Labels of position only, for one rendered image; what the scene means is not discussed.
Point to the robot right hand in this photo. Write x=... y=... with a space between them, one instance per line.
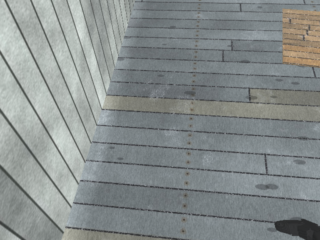
x=303 y=228

